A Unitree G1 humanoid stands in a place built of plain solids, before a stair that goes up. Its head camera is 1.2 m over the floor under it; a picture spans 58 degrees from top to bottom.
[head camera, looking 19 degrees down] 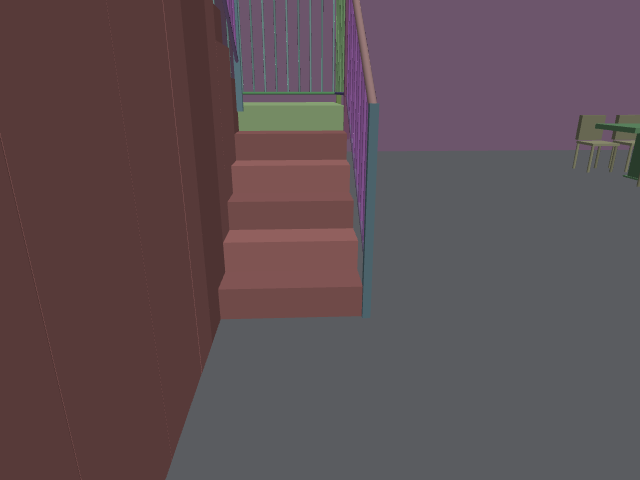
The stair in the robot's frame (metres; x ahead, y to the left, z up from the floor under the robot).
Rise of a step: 0.18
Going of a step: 0.24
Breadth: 0.79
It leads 3 degrees to the left of straight ahead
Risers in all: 6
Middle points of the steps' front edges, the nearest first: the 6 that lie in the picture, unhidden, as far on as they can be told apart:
2.15 0.16 0.18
2.39 0.17 0.37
2.63 0.18 0.55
2.88 0.19 0.73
3.12 0.20 0.92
3.36 0.21 1.10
